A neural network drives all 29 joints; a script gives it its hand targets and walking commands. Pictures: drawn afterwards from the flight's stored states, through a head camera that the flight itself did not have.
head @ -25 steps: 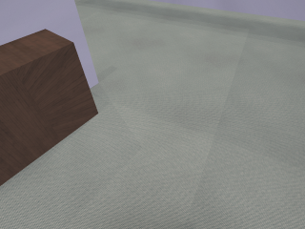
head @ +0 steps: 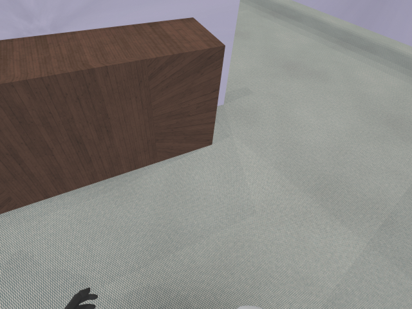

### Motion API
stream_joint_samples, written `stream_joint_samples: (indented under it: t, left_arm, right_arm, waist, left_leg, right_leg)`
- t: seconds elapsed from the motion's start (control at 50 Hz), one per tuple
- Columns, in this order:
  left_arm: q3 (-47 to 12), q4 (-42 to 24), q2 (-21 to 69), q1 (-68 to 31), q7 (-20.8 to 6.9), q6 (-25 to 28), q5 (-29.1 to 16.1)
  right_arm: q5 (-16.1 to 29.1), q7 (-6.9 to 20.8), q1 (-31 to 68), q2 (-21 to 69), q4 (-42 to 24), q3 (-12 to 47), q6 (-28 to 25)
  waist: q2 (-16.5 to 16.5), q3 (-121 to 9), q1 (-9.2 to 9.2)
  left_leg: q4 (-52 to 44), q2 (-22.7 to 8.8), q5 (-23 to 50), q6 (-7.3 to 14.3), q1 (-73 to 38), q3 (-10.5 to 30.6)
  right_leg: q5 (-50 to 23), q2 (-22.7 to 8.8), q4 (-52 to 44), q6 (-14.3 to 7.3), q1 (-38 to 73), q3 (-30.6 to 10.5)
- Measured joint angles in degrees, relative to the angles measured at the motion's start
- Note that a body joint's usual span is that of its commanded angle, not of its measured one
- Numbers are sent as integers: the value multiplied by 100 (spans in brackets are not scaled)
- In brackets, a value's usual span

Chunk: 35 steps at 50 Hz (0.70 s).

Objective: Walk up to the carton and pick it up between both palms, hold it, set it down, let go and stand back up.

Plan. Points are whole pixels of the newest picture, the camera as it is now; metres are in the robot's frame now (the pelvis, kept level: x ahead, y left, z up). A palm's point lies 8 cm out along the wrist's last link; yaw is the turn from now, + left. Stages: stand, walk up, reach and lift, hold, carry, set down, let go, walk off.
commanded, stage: walk up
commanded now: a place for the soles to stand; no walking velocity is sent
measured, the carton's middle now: out of the picture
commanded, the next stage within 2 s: none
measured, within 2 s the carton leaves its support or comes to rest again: neither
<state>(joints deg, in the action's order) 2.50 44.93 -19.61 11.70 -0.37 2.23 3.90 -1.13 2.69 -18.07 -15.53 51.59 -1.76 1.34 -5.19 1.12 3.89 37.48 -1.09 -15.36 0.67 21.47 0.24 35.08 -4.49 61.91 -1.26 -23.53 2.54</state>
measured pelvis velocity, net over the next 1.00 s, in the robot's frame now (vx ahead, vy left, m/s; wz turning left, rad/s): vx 0.36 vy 0.21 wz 0.65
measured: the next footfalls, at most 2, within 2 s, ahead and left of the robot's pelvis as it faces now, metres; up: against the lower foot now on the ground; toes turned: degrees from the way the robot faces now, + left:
right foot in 0.14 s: +0.17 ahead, -0.08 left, +0.00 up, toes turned +3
left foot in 0.56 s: +0.29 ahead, +0.29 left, +0.00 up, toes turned +29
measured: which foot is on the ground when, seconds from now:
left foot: down 0.00-0.14, up 0.16-0.54, down 0.56-0.96, up 0.98-1.00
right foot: up 0.00-0.12, down 0.14-0.56, up 0.58-0.94, down 0.96-1.00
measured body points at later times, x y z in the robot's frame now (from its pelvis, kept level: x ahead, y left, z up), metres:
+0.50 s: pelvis +0.17 +0.09 +0.01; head +0.19 +0.08 +0.46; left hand +0.03 +0.31 -0.11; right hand +0.40 -0.08 -0.12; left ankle +0.24 +0.27 -0.69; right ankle +0.13 -0.08 -0.72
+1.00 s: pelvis +0.36 +0.21 -0.01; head +0.35 +0.20 +0.44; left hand +0.29 +0.47 -0.11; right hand +0.51 +0.02 -0.15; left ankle +0.26 +0.27 -0.70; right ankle +0.48 +0.16 -0.72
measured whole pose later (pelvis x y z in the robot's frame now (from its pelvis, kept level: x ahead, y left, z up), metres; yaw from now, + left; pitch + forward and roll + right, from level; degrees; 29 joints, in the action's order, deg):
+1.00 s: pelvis +0.36 +0.21 -0.01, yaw +37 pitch -1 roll -1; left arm -0.5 37.4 -12.7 22.1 1.2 4.1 2.3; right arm -2.0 2.7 -25.6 -14.7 46.7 -0.1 0.1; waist 2.1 -1.6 2.4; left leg 49.2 5.0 -27.5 1.8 17.2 5.7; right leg 13.4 -0.8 38.4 -1.3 -22.9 3.8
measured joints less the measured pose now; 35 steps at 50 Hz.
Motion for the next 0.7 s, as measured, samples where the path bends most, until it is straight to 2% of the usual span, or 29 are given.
stream_joint_samples:
  t: [0.06, 0.1, 0.14, 0.18, 0.22, 0.28, 0.36, 0.44, 0.52, 0.56, 0.58, 0.6, 0.64, 0.66, 0.7]
  left_arm:
    - [-127, -218, 300, 234, 26, 62, -70]
    - [-167, -317, 468, 471, 86, 78, -125]
    - [-179, -429, 511, 772, 157, 133, -150]
    - [-167, -334, 618, 977, 257, 150, -158]
    - [-124, -107, 719, 1155, 338, 151, -208]
    - [-74, 108, 762, 1373, 341, 245, -228]
    - [-38, 164, 758, 1575, 277, 413, -162]
    - [-80, 190, 766, 1730, 243, 398, -102]
    - [-165, 269, 694, 1846, 248, 211, -89]
    - [-186, 277, 633, 1917, 222, 65, -90]
    - [-188, 258, 584, 1883, 187, -21, -93]
    - [-181, 197, 520, 1762, 127, -124, -108]
    - [-167, -52, 391, 1465, 5, -235, -142]
    - [-167, -191, 353, 1316, -28, -220, -151]
    - [-183, -443, 338, 1063, -40, -127, -121]
  right_arm:
    - [-100, 20, -156, 32, -125, 36, 31]
    - [-156, 55, -171, -23, -239, 36, 85]
    - [-175, 104, -189, -76, -355, 47, 131]
    - [-229, 161, -110, -179, -376, 8, 168]
    - [-292, 211, 36, -271, -366, -28, 196]
    - [-281, 297, 234, -370, -357, -90, 162]
    - [-226, 344, 503, -382, -337, -113, 86]
    - [-227, 342, 782, -245, -360, -20, 61]
    - [-208, 346, 1043, -10, -531, 103, 12]
    - [-192, 285, 1102, 70, -684, 135, -103]
    - [-179, 213, 1112, 111, -750, 113, -175]
    - [-112, 124, 1104, 158, -793, 90, -198]
    - [48, -34, 948, 226, -811, 82, -111]
    - [75, -96, 825, 238, -787, 83, -60]
    - [73, -167, 541, 246, -727, 64, -48]
  waist:
    - [223, 19, -52]
    - [384, 37, -99]
    - [422, -14, -184]
    - [655, -48, -314]
    - [879, -59, -421]
    - [1040, -41, -559]
    - [1067, 63, -650]
    - [1028, 216, -694]
    - [894, 353, -725]
    - [793, 398, -683]
    - [691, 473, -606]
    - [571, 583, -553]
    - [405, 670, -514]
    - [365, 649, -514]
    - [339, 524, -491]
  left_leg:
    - [-380, 147, 74, 22, -307, 171]
    - [-325, 205, -85, 30, -428, 241]
    - [238, 326, -826, 69, -309, 268]
    - [1498, 386, -1280, -61, 130, 427]
    - [2552, 275, -937, -265, 552, 360]
    - [3055, -37, -232, -486, 975, 193]
    - [2630, -361, 554, -411, 1304, 143]
    - [1553, -491, 617, -196, 1315, -18]
    - [528, -350, 530, 64, 946, -211]
    - [81, -140, 494, 184, 535, -227]
    - [175, 31, 610, 217, 506, -209]
    - [468, 195, 462, 238, 557, -201]
    - [633, 418, 172, 276, 474, -128]
    - [542, 476, 117, 307, 376, -78]
    - [236, 518, 151, 344, 175, 15]
  right_leg:
    - [-490, 222, -896, 37, -180, 85]
    - [-1130, 345, -1728, 76, -60, 136]
    - [-1561, 355, -2472, 93, 175, 157]
    - [-1878, 311, -2237, -22, 171, 312]
    - [-1760, 251, -2345, -47, 449, 481]
    - [-1829, 109, -2955, 55, 1060, 687]
    - [-1773, -113, -3469, 234, 1684, 1010]
    - [-1542, -315, -3620, 440, 2179, 1402]
    - [-1127, -539, -3453, 676, 2600, 1773]
    - [-706, -765, -2845, 637, 2598, 1813]
    - [-500, -968, -2197, 496, 2447, 1695]
    - [-307, -1017, -1337, 369, 2142, 1246]
    - [-130, -697, 84, 197, 1416, 310]
    - [-132, -522, 470, 126, 1069, 68]
    - [-262, -289, 545, 25, 451, -116]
